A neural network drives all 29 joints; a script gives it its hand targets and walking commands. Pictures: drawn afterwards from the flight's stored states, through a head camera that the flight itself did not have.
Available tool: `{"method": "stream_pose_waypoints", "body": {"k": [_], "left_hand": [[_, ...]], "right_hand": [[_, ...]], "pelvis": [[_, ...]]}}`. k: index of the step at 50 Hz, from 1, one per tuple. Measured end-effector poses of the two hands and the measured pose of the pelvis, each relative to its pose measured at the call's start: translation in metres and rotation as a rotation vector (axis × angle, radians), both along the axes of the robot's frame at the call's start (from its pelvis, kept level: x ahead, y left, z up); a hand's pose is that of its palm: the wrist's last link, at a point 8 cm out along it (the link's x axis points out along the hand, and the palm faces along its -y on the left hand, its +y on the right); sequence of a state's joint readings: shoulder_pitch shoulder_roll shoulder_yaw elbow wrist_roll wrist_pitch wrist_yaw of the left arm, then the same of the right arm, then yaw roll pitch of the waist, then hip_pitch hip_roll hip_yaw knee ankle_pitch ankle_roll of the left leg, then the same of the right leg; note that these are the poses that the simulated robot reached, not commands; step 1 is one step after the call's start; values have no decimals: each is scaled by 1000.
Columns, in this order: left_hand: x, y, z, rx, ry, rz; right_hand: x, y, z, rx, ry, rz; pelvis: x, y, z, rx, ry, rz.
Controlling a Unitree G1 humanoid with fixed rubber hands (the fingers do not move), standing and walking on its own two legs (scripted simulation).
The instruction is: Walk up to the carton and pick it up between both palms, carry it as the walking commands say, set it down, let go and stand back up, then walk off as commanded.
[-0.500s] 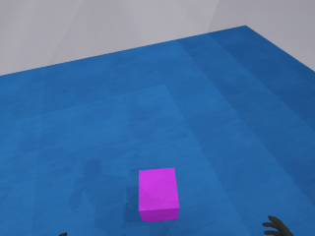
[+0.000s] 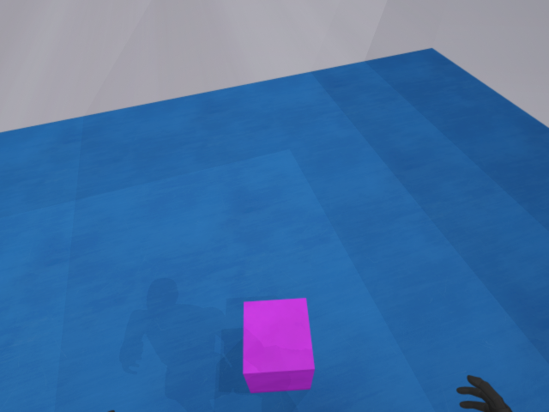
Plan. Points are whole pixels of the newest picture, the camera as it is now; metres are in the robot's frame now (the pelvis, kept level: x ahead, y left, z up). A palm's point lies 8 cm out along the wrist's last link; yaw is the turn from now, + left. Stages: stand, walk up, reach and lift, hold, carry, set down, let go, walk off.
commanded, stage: walk up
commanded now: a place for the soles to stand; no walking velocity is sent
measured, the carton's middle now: (277, 346) +0.41 +0.03 -0.65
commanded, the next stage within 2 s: reach and lift in 0.04 s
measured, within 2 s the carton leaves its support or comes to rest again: neither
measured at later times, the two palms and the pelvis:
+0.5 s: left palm (125, 395) +0.18 +0.28 -0.14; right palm (450, 393) +0.17 -0.26 -0.15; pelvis -0.09 +0.02 -0.05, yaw +4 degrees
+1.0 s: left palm (171, 326) +0.32 +0.24 -0.20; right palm (382, 311) +0.34 -0.20 -0.20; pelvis -0.16 +0.01 -0.11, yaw +6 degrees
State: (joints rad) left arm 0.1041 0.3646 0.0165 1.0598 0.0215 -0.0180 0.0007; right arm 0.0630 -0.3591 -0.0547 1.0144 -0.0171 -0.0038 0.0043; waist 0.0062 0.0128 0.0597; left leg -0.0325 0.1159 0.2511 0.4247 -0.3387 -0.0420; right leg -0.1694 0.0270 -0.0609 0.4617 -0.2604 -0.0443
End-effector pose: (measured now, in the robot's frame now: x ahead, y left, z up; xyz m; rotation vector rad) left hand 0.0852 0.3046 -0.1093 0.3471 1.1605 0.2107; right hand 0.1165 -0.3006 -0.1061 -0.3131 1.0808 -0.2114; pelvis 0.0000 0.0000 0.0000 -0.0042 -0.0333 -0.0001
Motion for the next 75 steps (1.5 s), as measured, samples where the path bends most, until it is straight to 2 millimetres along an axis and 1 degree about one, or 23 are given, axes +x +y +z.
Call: {"method": "stream_pose_waypoints", "body": {"k": [3,4,6,9,12,14,18,20,22,27,31,37,41,47,53,60,66,68,71,75], "left_hand": [[0,1,0,1,-1,0],[4,1,1,-7,-19,17],[20,-4,7,-36,-89,31],[44,-13,13,-59,-138,1],[55,-14,14,-45,-139,-19],[56,-13,11,-37,-124,-27],[57,-13,2,-37,-132,-50],[64,-15,-6,-50,-152,-56],[76,-19,-15,-67,-174,-60],[111,-34,-32,-103,-230,-50],[130,-42,-42,-112,-245,-34],[150,-44,-57,-115,-254,5],[170,-46,-66,-124,-270,16],[212,-57,-79,-137,-321,22],[249,-70,-94,-161,-384,25],[282,-79,-112,-202,-463,16],[307,-75,-130,-209,-526,15],[313,-74,-139,-207,-540,13],[316,-78,-152,-215,-546,4],[318,-84,-155,-231,-585,4]], "right_hand": [[1,1,0,-1,-2,0],[4,2,2,5,-15,-7],[16,9,5,24,-56,-12],[31,19,1,35,-45,7],[39,24,-7,32,-35,8],[41,26,-10,34,-50,4],[37,32,-19,65,-84,-18],[37,34,-26,88,-97,-33],[42,38,-32,107,-110,-38],[69,49,-47,135,-129,-3],[96,61,-54,151,-152,19],[134,74,-68,166,-167,39],[161,83,-79,175,-190,45],[203,96,-93,196,-245,46],[239,108,-105,211,-310,47],[269,117,-119,220,-379,43],[299,129,-134,237,-440,46],[306,133,-143,247,-455,45],[309,140,-156,266,-461,36],[307,146,-158,254,-490,42]], "pelvis": [[1,1,0,-1,-1,1],[1,1,-1,3,17,9],[-4,2,-3,9,59,27],[-15,4,-7,11,103,54],[-27,7,-12,7,135,74],[-34,9,-16,5,152,82],[-50,12,-25,0,186,88],[-60,14,-32,-3,201,87],[-73,15,-40,-4,213,81],[-103,18,-59,-2,247,62],[-122,21,-70,2,282,54],[-144,22,-83,7,336,58],[-154,21,-90,4,380,76],[-158,17,-101,-2,464,98],[-152,10,-109,-4,557,102],[-142,2,-113,-6,612,106],[-141,-2,-113,-9,561,110],[-143,-3,-112,-12,516,115],[-139,-2,-118,-21,543,123],[-135,0,-125,-31,549,143]]}}
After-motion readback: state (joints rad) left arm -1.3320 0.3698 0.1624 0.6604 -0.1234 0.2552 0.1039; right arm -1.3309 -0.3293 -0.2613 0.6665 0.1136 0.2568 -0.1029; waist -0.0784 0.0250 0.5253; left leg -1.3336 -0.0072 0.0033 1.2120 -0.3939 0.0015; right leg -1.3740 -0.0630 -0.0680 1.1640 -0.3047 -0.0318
